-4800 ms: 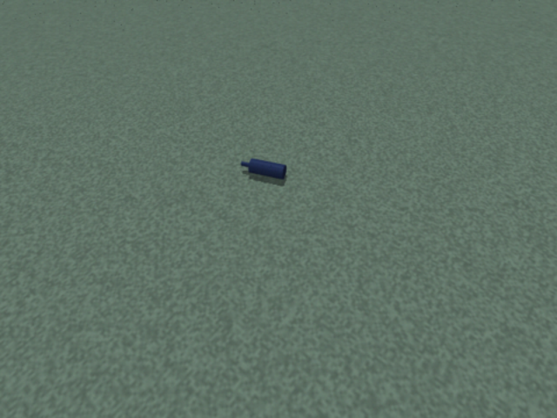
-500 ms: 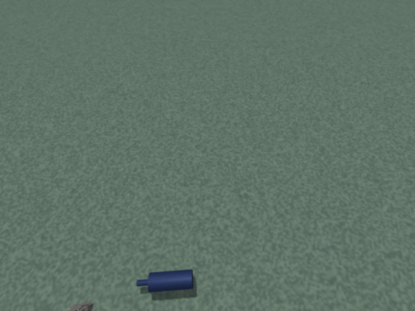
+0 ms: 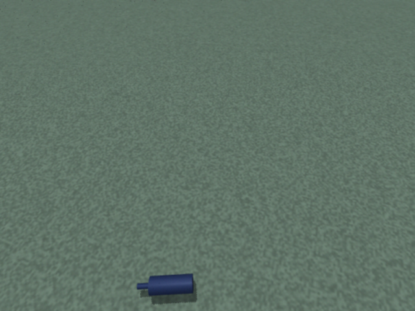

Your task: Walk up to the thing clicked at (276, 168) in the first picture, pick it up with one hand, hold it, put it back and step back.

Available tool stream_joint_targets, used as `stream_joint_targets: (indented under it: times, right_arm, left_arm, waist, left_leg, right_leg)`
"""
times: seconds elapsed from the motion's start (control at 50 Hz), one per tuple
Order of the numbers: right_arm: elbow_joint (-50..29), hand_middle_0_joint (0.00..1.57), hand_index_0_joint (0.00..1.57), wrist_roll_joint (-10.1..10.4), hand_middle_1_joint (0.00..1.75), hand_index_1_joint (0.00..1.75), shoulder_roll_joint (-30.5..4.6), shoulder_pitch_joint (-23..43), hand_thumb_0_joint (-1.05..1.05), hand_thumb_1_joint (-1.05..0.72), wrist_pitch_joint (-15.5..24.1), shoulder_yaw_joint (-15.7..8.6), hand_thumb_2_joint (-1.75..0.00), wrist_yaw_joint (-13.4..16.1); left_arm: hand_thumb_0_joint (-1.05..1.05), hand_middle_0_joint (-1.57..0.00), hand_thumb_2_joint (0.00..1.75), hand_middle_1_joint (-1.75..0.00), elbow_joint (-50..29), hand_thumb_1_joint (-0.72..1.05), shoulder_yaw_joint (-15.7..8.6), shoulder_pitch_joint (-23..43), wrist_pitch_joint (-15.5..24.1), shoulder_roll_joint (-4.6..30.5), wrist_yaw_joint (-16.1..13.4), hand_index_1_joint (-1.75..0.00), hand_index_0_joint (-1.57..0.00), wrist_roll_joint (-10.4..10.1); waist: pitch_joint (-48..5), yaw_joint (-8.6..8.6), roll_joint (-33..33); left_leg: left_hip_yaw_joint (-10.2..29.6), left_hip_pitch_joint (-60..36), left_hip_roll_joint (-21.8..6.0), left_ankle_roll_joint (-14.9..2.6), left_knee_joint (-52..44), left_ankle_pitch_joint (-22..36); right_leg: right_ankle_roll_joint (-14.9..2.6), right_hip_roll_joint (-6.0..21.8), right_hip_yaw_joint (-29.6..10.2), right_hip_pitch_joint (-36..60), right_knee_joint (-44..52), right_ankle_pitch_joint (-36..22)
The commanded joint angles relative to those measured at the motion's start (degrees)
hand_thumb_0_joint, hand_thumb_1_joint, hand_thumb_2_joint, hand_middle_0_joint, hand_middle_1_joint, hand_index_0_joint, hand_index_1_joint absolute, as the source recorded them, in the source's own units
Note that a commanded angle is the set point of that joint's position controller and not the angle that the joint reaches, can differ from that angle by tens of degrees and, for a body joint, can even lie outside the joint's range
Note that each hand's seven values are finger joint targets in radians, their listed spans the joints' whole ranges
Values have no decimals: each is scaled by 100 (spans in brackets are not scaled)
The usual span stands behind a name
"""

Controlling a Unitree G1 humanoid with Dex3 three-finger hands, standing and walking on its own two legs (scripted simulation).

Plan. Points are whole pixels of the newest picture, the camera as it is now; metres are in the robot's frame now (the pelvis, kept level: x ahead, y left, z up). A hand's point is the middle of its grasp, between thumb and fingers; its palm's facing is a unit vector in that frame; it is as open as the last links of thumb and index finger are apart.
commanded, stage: walk up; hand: left
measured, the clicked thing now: (165, 284) +0.37 +0.22 -0.74
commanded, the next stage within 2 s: stand in 0.38 s
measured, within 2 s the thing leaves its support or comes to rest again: neither
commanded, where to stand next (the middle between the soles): +0.02 -0.01 m, yaw +2 degrees
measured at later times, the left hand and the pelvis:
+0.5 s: hand out of the picture +0.09 +0.25 -0.15, palm faces -0.01 -0.95 -0.33, open 7.4 cm; pelvis +0.00 +0.00 +0.00, yaw +0 degrees
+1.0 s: hand out of the picture +0.07 +0.26 -0.15, palm faces -0.03 -0.94 -0.34, open 7.4 cm; pelvis -0.01 +0.00 +0.00, yaw +0 degrees
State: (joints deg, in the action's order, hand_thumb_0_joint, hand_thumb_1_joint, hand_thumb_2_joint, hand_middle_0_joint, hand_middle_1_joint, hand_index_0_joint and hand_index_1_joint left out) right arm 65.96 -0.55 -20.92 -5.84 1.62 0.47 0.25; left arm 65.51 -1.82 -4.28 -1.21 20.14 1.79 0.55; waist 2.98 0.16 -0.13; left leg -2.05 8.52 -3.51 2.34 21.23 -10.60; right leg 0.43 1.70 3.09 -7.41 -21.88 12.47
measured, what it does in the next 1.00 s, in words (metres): stands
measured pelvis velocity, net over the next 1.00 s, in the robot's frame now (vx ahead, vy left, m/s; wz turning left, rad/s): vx -0.01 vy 0.00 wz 0.00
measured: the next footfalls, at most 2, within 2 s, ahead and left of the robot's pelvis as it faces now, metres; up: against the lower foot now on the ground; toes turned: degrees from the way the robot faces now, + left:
none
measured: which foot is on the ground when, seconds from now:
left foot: down 0.00-1.00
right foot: down 0.00-1.00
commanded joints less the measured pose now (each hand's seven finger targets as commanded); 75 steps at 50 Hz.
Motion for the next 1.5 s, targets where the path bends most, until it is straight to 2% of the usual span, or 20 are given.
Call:
stream_joint_targets:
  times: [0.0,0.06,0.3,0.34,0.36,0.38,0.44,0.52,0.6,0.72,0.96,1.08,1.22,1.38,1.48]
  right_arm:
    - [-318,20,20,9,30,30,-1281,282,0,-90,128,-235,-90,95]
    - [-306,20,20,7,30,30,-1290,274,0,-90,127,-248,-90,104]
    - [-357,20,20,4,30,30,-1222,353,0,-90,108,-259,-90,96]
    - [-353,20,20,0,30,30,-1221,280,0,-90,103,-277,-90,96]
    - [-390,20,20,-21,30,30,-1174,523,0,-90,60,-257,-90,62]
    - [-410,20,20,-13,30,30,-1121,507,0,-90,44,-250,-90,54]
    - [-371,20,20,5,30,30,-1170,478,0,-90,30,-260,-90,38]
    - [-344,20,20,10,30,30,-1138,451,0,-90,1,-244,-90,5]
    - [-335,20,20,-2,30,30,-1125,461,0,-90,4,-238,-90,-8]
    - [-330,20,20,-4,30,30,-1133,447,0,-90,0,-238,-90,-15]
    - [-306,20,20,-15,30,30,-1147,343,0,-90,-12,-256,-90,-27]
    - [-320,20,20,-16,30,30,-1122,329,0,-90,-9,-240,-90,-25]
    - [-304,20,20,-15,30,30,-1137,263,0,-90,-16,-237,-90,-26]
    - [-330,20,20,-20,30,30,-1169,247,0,-90,-5,-250,-90,-20]
    - [-341,20,20,-14,30,30,-1146,259,0,-90,-5,-241,-90,-14]
  left_arm:
    - [0,-20,90,-30,-395,90,-213,407,143,1219,-100,-30,-20,-22]
    - [0,-20,90,-30,-388,90,-217,318,134,1180,-108,-30,-20,-30]
    - [0,-20,90,-30,-402,90,-220,234,134,1150,-112,-30,-20,-3]
    - [0,-20,90,-30,-412,90,-243,268,137,1170,-117,-30,-20,16]
    - [0,-20,90,-30,-406,90,-156,286,214,1128,-146,-30,-20,-20]
    - [0,-20,90,-30,-391,90,-172,265,239,1176,-157,-30,-20,-21]
    - [0,-20,90,-30,-357,90,-156,219,269,1195,-189,-30,-20,-28]
    - [0,-20,90,-30,-322,90,-117,255,279,1194,-192,-30,-20,-32]
    - [0,-20,90,-30,-332,90,-99,245,293,1230,-199,-30,-20,-31]
    - [0,-20,90,-30,-304,90,-74,217,278,1218,-200,-30,-20,-25]
    - [0,-20,90,-30,-353,90,-62,161,294,1265,-208,-30,-20,-19]
    - [0,-20,90,-30,-357,90,-46,115,288,1269,-204,-30,-20,-12]
    - [0,-20,90,-30,-338,90,-52,75,276,1257,-193,-30,-20,-13]
    - [0,-20,90,-30,-383,90,-49,63,286,1258,-195,-30,-20,-2]
    - [0,-20,90,-30,-390,90,-42,52,281,1270,-199,-30,-20,-8]
  waist:
    - [-552,-2,-10]
    - [-571,-27,6]
    - [-449,-32,-3]
    - [-483,17,-24]
    - [-441,-39,188]
    - [-506,-5,140]
    - [-595,-19,71]
    - [-463,10,-34]
    - [-489,9,-17]
    - [-367,-2,1]
    - [-448,1,16]
    - [-333,4,30]
    - [-255,9,44]
    - [-416,-4,9]
    - [-438,2,27]
  left_leg:
    - [348,-217,-445,-302,-286,914]
    - [367,-279,-490,-307,-305,1065]
    - [387,-250,-452,-303,-382,857]
    - [386,-211,-465,-306,-387,843]
    - [416,-276,-535,-271,-396,1156]
    - [400,-334,-526,-256,-387,1255]
    - [405,-449,-552,-250,-418,1329]
    - [411,-372,-506,-226,-536,904]
    - [409,-403,-513,-230,-557,939]
    - [451,-299,-513,-227,-632,721]
    - [429,-309,-517,-276,-578,635]
    - [454,-306,-523,-239,-637,625]
    - [440,-204,-479,-238,-661,278]
    - [458,-310,-527,-279,-585,592]
    - [444,-354,-524,-245,-573,720]
  right_leg:
    - [-182,569,-553,23,455,-756]
    - [-174,560,-516,49,446,-813]
    - [-137,554,-510,29,537,-707]
    - [-146,547,-492,110,554,-666]
    - [-132,658,-585,108,587,-1045]
    - [-133,665,-592,161,585,-1239]
    - [-119,661,-550,244,552,-1353]
    - [-92,639,-552,167,683,-950]
    - [-98,657,-570,139,704,-981]
    - [-84,630,-527,76,724,-671]
    - [-116,682,-608,98,756,-677]
    - [-111,635,-558,-53,728,-542]
    - [-108,628,-595,-45,772,-338]
    - [-123,668,-610,33,711,-604]
    - [-130,667,-599,23,665,-703]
